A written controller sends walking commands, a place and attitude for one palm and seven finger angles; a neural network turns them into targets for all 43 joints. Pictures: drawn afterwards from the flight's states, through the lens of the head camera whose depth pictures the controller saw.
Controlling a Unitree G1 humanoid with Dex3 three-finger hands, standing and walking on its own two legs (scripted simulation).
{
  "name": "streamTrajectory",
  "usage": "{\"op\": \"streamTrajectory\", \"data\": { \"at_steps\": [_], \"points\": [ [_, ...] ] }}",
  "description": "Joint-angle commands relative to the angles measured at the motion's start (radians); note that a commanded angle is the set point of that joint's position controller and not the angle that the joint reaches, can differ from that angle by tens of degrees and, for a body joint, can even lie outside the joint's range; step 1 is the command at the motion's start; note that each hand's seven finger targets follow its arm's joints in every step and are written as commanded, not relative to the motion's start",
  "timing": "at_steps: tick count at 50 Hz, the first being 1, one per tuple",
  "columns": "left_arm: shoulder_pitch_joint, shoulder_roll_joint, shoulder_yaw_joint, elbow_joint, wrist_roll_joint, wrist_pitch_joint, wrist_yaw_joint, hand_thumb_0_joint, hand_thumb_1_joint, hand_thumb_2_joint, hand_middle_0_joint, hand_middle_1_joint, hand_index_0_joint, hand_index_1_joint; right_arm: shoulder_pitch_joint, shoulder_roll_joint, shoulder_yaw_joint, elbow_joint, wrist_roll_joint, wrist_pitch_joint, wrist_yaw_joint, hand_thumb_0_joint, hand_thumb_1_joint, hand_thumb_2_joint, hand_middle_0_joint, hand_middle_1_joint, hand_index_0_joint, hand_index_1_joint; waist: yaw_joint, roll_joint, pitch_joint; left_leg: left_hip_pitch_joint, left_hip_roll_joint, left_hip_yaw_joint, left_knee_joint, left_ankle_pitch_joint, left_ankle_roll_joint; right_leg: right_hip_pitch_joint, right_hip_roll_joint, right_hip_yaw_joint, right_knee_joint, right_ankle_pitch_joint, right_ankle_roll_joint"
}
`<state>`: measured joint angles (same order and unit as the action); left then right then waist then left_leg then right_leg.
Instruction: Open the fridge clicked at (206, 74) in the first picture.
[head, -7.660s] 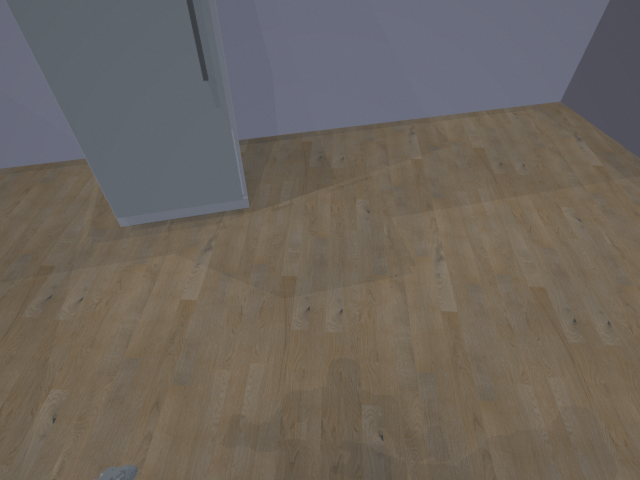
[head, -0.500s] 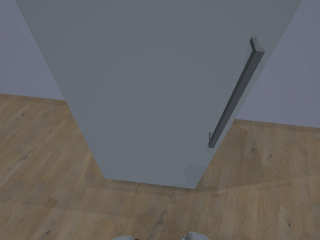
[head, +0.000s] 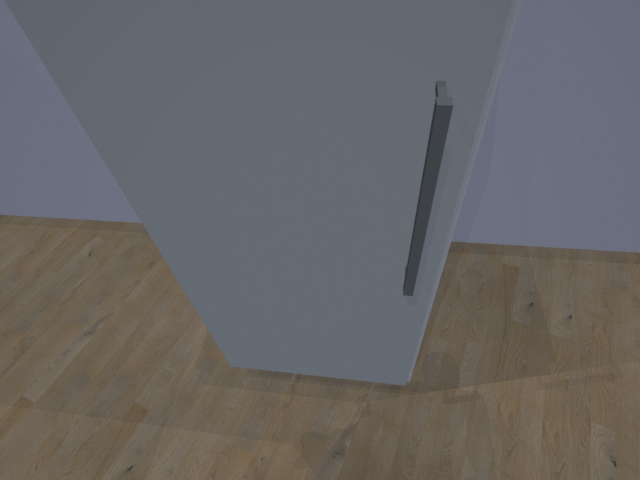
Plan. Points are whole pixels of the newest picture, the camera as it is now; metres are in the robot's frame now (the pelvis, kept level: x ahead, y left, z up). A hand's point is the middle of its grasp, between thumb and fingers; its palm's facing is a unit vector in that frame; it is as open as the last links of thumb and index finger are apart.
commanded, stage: come to a stop and stand still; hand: right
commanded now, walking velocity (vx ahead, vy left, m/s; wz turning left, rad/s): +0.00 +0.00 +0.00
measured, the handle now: (421, 211) +0.46 -0.12 +0.07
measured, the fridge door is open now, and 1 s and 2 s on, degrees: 0 0 0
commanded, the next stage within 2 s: look again from close up in 1.38 s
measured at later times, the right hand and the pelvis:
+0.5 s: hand out of the picture -0.03 -0.09 -0.18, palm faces +0.07 +0.98 -0.20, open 7.2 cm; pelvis -0.03 +0.08 -0.01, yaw -2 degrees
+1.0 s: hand out of the picture -0.04 -0.12 -0.19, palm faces +0.08 +0.98 -0.18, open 7.4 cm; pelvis -0.04 +0.05 -0.01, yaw -2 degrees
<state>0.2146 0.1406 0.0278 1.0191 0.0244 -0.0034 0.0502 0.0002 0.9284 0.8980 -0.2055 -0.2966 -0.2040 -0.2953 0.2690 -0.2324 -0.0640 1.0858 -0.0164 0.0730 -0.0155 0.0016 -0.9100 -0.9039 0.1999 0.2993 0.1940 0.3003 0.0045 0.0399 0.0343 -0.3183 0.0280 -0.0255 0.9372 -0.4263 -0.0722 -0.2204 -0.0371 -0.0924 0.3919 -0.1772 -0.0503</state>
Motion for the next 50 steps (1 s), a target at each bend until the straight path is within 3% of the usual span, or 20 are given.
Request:
{"op": "streamTrajectory", "data": {
  "at_steps": [1,4,7,8,9,10,11,12,13,17,25,34,35,36,37,39,41,43,45,50],
  "points": [
    [0.117,0.192,0.047,0.017,0.001,0.000,0.003,0.000,0.900,0.900,-0.200,-0.300,-0.200,-0.300,-0.044,-0.007,0.006,-0.063,-0.001,-0.022,0.005,0.000,-0.900,-0.900,0.200,0.300,0.200,0.300,0.047,-0.222,-0.043,-0.064,0.022,0.030,-0.138,-0.046,0.012,0.161,-0.256,0.256,-0.149,0.165,-0.086],
    [0.097,0.190,0.046,0.030,0.002,0.005,-0.008,0.000,0.900,0.900,-0.200,-0.300,-0.200,-0.300,-0.028,0.007,0.016,-0.046,0.005,-0.030,0.002,0.000,-0.900,-0.900,0.200,0.300,0.200,0.300,0.035,-0.242,-0.023,0.032,0.008,0.059,-0.278,-0.035,0.032,0.067,-0.233,0.269,-0.180,-0.008,-0.076],
    [0.070,0.184,0.050,0.042,-0.004,0.008,-0.016,0.000,0.900,0.900,-0.200,-0.300,-0.200,-0.300,0.060,0.011,0.021,-0.005,0.005,-0.042,-0.003,0.000,-0.900,-0.900,0.200,0.300,0.200,0.300,-0.014,-0.203,-0.022,0.183,-0.004,0.098,-0.499,0.137,0.047,-0.035,-0.183,0.238,-0.162,-0.141,-0.033],
    [0.081,0.159,0.047,0.047,-0.009,0.009,-0.019,0.000,0.900,0.900,-0.200,-0.300,-0.200,-0.300,0.085,-0.001,0.020,0.008,0.003,-0.049,-0.008,0.000,-0.900,-0.900,0.200,0.300,0.200,0.300,-0.018,-0.149,-0.028,0.248,0.008,0.092,-0.591,0.190,0.050,-0.065,-0.144,0.194,-0.132,-0.155,0.003],
    [0.095,0.117,0.039,0.053,-0.015,0.011,-0.022,0.000,0.900,0.900,-0.200,-0.300,-0.200,-0.300,0.084,-0.028,0.018,0.011,-0.001,-0.058,-0.015,0.000,-0.900,-0.900,0.200,0.300,0.200,0.300,-0.015,-0.069,-0.017,0.282,0.079,0.005,-0.642,0.156,0.074,-0.126,-0.098,0.147,-0.062,-0.171,0.042],
    [0.092,0.069,0.023,0.049,-0.021,0.014,-0.026,0.000,0.900,0.900,-0.200,-0.300,-0.200,-0.300,0.063,-0.071,0.017,0.007,-0.001,-0.065,-0.020,0.000,-0.900,-0.900,0.200,0.300,0.200,0.300,-0.007,0.061,0.009,0.209,0.196,-0.124,-0.723,0.022,0.121,-0.145,-0.035,0.079,0.023,-0.189,0.076],
    [0.086,0.047,0.013,0.043,-0.015,0.020,-0.032,0.000,0.900,0.900,-0.200,-0.300,-0.200,-0.300,0.009,-0.101,0.016,-0.012,0.002,-0.066,-0.021,0.000,-0.900,-0.900,0.200,0.300,0.200,0.300,0.003,0.141,0.063,0.056,0.258,-0.171,-0.804,-0.129,0.155,-0.101,-0.021,0.056,0.070,-0.185,0.079],
    [0.100,0.051,0.015,0.052,-0.009,0.025,-0.038,0.000,0.900,0.900,-0.200,-0.300,-0.200,-0.300,-0.037,-0.105,0.017,-0.029,0.001,-0.065,-0.023,0.000,-0.900,-0.900,0.200,0.300,0.200,0.300,0.016,0.127,0.076,-0.046,0.264,-0.169,-0.833,-0.221,0.162,-0.043,-0.021,0.056,0.118,-0.180,0.075],
    [0.093,0.052,0.017,0.062,0.000,0.035,-0.035,0.000,0.900,0.900,-0.200,-0.300,-0.200,-0.300,-0.043,-0.085,0.015,-0.034,0.003,-0.071,-0.026,0.000,-0.900,-0.900,0.200,0.300,0.200,0.300,0.001,0.242,0.132,-0.095,0.225,-0.170,-0.844,-0.201,0.166,-0.061,-0.030,0.064,0.170,-0.162,0.072],
    [0.180,0.040,0.008,0.108,-0.005,0.026,-0.031,0.000,0.900,0.900,-0.200,-0.300,-0.200,-0.300,-0.024,-0.021,0.030,-0.018,0.008,-0.079,-0.024,0.000,-0.900,-0.900,0.200,0.300,0.200,0.300,0.024,0.101,0.132,-0.026,0.166,-0.071,-0.735,0.049,0.168,-0.050,-0.041,0.066,0.170,-0.075,0.068],
    [0.176,0.052,-0.005,0.142,-0.012,-0.002,-0.008,0.000,0.900,0.900,-0.200,-0.300,-0.200,-0.300,0.060,0.001,0.037,0.028,0.019,-0.089,-0.023,0.000,-0.900,-0.900,0.200,0.300,0.200,0.300,-0.001,-0.068,0.017,0.130,0.092,-0.001,-0.588,0.424,0.104,0.063,-0.082,0.087,0.020,0.181,0.072],
    [0.139,0.050,-0.003,0.133,-0.015,0.003,-0.007,0.000,0.900,0.900,-0.200,-0.300,-0.200,-0.300,0.081,0.022,0.042,0.046,0.011,-0.087,-0.024,0.000,-0.900,-0.900,0.200,0.300,0.200,0.300,0.004,-0.035,0.070,0.076,0.082,-0.014,-0.649,0.238,0.098,0.075,-0.076,0.082,-0.009,0.076,0.070],
    [0.012,0.080,-0.007,0.053,-0.021,-0.018,-0.021,0.000,0.900,0.900,-0.200,-0.300,-0.200,-0.300,0.185,-0.009,0.038,0.067,-0.007,-0.124,-0.062,0.000,-0.900,-0.900,0.200,0.300,0.200,0.300,-0.055,0.035,0.078,0.116,0.157,-0.121,-0.634,0.781,0.033,-0.082,-0.053,0.052,0.243,-0.028,0.089],
    [0.070,0.026,-0.006,0.007,-0.016,-0.007,-0.026,0.000,0.900,0.900,-0.200,-0.300,-0.200,-0.300,0.157,-0.041,0.035,0.017,-0.010,-0.136,-0.057,0.000,-0.900,-0.900,0.200,0.300,0.200,0.300,0.009,0.032,0.009,0.159,0.215,-0.128,-0.609,0.795,0.077,-0.104,-0.025,0.090,0.287,-0.186,0.058],
    [0.078,0.022,-0.005,0.008,-0.009,-0.005,-0.029,0.000,0.900,0.900,-0.200,-0.300,-0.200,-0.300,0.115,-0.045,0.029,-0.004,-0.010,-0.141,-0.049,0.000,-0.900,-0.900,0.200,0.300,0.200,0.300,0.009,-0.031,-0.022,0.166,0.236,-0.118,-0.600,0.791,0.134,-0.077,-0.030,0.077,0.281,-0.177,0.050],
    [0.117,0.026,-0.004,0.012,-0.013,-0.008,-0.031,0.000,0.900,0.900,-0.200,-0.300,-0.200,-0.300,0.087,-0.020,0.035,-0.019,-0.013,-0.136,-0.043,0.000,-0.900,-0.900,0.200,0.300,0.200,0.300,0.026,0.058,-0.029,0.109,0.172,-0.056,-0.598,0.488,0.173,-0.030,-0.015,0.052,0.217,-0.140,0.059],
    [0.153,0.048,-0.006,0.015,-0.012,-0.019,-0.031,0.000,0.900,0.900,-0.200,-0.300,-0.200,-0.300,0.078,0.004,0.040,-0.029,-0.006,-0.128,-0.042,0.000,-0.900,-0.900,0.200,0.300,0.200,0.300,0.036,0.062,-0.020,0.059,0.119,-0.028,-0.555,0.333,0.152,0.037,-0.025,0.074,0.102,-0.045,0.049],
    [0.159,0.081,-0.008,0.014,-0.006,-0.032,-0.026,0.000,0.900,0.900,-0.200,-0.300,-0.200,-0.300,0.096,0.031,0.044,-0.036,-0.001,-0.119,-0.039,0.000,-0.900,-0.900,0.200,0.300,0.200,0.300,0.012,-0.044,0.002,0.067,0.066,0.007,-0.508,0.287,0.123,0.015,-0.081,0.121,0.065,0.108,0.025],
    [0.129,0.088,-0.012,0.010,-0.007,-0.033,-0.019,0.000,0.900,0.900,-0.200,-0.300,-0.200,-0.300,0.104,0.020,0.046,-0.034,-0.001,-0.109,-0.035,0.000,-0.900,-0.900,0.200,0.300,0.200,0.300,-0.003,-0.152,0.019,0.100,0.054,0.016,-0.495,0.266,0.117,-0.018,-0.085,0.139,0.044,0.144,0.012],
    [0.109,0.111,-0.018,-0.007,-0.009,-0.030,-0.018,0.000,0.900,0.900,-0.200,-0.300,-0.200,-0.300,0.097,0.001,0.051,-0.037,-0.002,-0.095,-0.027,0.000,-0.900,-0.900,0.200,0.300,0.200,0.300,-0.012,-0.069,0.080,0.102,0.052,0.019,-0.520,0.196,0.106,-0.070,-0.075,0.154,-0.016,0.019,0.006]
  ]
}}
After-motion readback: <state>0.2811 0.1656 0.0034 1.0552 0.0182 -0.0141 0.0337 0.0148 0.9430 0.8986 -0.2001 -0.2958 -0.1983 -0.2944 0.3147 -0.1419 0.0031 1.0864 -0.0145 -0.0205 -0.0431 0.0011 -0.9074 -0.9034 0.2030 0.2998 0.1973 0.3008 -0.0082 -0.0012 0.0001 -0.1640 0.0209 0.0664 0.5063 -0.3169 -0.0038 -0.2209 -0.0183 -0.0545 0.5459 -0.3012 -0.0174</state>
